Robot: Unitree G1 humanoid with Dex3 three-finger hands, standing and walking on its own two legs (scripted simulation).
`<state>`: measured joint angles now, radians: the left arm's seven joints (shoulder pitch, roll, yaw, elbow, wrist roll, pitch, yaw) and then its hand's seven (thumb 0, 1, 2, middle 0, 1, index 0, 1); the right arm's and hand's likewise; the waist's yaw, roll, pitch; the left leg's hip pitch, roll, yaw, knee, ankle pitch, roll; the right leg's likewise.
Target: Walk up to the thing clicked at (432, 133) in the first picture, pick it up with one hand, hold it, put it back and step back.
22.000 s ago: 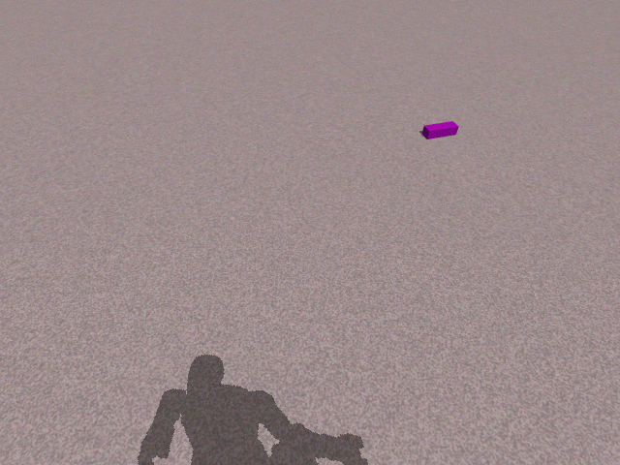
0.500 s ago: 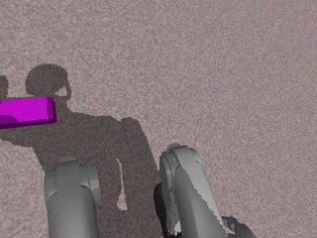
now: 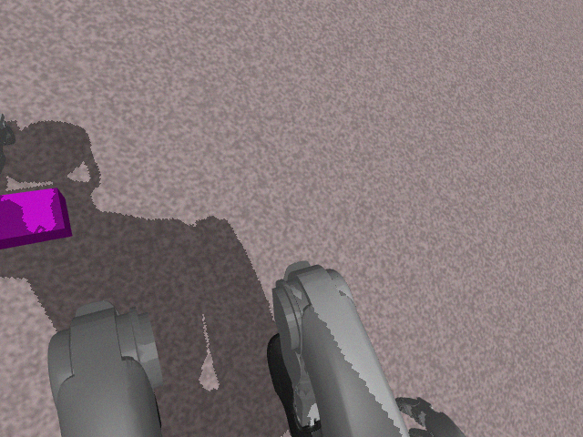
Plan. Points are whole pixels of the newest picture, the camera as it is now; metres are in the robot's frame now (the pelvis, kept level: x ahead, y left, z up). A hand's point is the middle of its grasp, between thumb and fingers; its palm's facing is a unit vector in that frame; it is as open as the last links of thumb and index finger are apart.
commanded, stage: approach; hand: left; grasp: from above
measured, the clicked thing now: out of the picture +0.46 +0.35 -0.29
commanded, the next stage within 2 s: close in in 0.26 s
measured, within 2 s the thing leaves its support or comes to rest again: neither
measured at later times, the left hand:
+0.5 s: hand out of the picture +0.44 +0.36 -0.18, palm faces -0.49 -0.11 -0.86, open 14.2 cm
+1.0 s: hand out of the picture +0.44 +0.34 -0.24, palm faces -0.45 -0.09 -0.89, open 14.0 cm
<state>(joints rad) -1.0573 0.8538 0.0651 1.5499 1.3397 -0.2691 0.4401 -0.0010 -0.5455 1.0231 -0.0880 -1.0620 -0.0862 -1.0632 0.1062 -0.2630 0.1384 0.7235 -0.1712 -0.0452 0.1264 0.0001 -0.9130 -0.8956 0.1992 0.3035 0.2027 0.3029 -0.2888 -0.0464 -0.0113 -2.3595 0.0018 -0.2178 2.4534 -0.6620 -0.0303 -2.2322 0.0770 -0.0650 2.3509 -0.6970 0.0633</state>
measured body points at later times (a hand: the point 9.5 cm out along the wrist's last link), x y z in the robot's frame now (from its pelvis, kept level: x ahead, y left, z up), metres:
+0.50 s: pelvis +0.01 +0.00 +0.00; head +0.25 +0.11 +0.36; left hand +0.46 +0.36 -0.13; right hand +0.08 -0.27 -0.09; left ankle +0.07 +0.13 -0.29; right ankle +0.10 -0.14 -0.28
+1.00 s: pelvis +0.00 +0.01 -0.02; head +0.26 +0.12 +0.33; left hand +0.46 +0.34 -0.19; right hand +0.05 -0.26 -0.09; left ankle +0.07 +0.13 -0.29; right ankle +0.10 -0.13 -0.28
